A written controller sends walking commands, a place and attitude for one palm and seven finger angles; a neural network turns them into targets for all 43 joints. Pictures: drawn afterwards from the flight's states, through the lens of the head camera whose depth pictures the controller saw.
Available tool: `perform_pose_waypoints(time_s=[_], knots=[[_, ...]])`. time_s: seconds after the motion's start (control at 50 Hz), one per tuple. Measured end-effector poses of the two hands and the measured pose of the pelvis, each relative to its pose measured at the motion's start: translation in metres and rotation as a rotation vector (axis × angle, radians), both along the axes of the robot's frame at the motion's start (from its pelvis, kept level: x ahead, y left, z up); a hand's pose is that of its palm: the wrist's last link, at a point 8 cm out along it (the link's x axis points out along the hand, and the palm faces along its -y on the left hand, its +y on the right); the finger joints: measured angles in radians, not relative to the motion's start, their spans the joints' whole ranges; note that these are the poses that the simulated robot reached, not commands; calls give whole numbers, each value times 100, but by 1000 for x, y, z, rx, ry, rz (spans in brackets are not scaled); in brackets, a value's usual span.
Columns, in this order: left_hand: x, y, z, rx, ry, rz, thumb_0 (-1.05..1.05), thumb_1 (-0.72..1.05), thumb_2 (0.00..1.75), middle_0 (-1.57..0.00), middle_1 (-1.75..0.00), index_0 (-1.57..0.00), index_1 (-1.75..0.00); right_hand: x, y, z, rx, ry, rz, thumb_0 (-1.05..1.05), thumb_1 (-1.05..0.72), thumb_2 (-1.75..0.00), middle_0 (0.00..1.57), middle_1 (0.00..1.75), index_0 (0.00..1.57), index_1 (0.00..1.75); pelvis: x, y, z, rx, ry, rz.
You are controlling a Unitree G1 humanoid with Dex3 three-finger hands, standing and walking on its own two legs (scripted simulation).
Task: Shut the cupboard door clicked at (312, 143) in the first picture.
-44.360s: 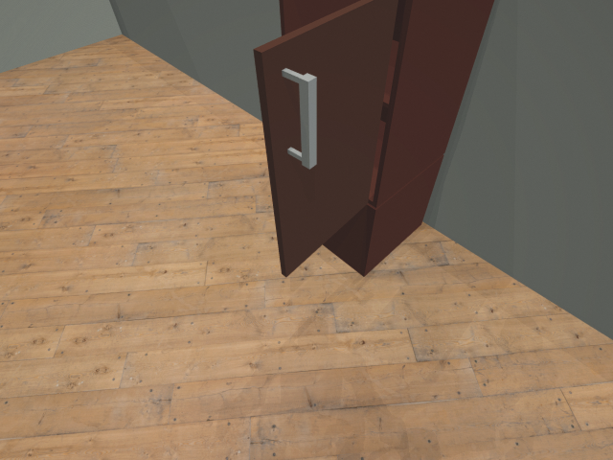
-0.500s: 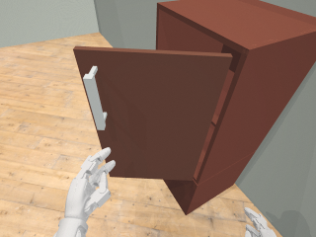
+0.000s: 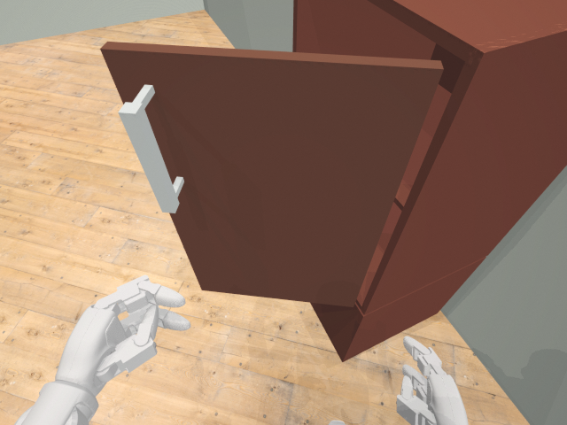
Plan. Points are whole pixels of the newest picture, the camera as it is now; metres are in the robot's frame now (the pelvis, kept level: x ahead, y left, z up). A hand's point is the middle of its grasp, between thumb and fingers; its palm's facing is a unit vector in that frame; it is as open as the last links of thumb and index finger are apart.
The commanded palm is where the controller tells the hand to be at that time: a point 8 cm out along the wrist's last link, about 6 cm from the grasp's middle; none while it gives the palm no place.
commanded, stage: raise the hand and make a fist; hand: left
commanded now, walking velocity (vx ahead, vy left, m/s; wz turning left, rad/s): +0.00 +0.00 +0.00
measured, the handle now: (159, 154) +0.42 +0.19 +0.17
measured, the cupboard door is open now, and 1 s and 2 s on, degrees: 58 58 58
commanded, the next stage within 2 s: bring the fist close to the handle in 1.10 s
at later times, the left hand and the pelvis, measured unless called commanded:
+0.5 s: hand (70, 302) +0.21 +0.23 +0.16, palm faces +0.01 -1.00 -0.06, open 3.0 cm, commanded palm +0.19 +0.27 +0.15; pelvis +0.00 +0.03 +0.03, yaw +1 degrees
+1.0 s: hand (72, 291) +0.23 +0.23 +0.15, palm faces -0.06 -1.00 -0.07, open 3.1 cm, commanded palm +0.20 +0.29 +0.17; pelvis +0.00 +0.05 +0.04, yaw +0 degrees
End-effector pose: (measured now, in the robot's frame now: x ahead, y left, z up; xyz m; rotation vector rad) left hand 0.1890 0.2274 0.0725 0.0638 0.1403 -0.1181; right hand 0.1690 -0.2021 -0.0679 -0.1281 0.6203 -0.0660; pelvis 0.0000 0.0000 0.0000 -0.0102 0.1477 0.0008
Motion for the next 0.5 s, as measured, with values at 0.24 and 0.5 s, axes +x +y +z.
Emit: perform_pose_waypoints(time_s=[0.24, 0.5], knots=[[-12, 18, 31, -33, -141, 34, 1, 90, 90, -99, -117, -99, -117, -16, -35, 18, -143, 7, -28, 1, -90, -90, 20, 30, 20, 30, 0, 13, 12, -13, -33, 16], [2, 54, 85, -7, -280, 118, 1, 90, 90, -123, -142, -122, -142, 19, 21, 52, -71, -169, 46, 1, -90, -90, 20, 30, 20, 30, 2, 32, 25, -26, -118, 20]])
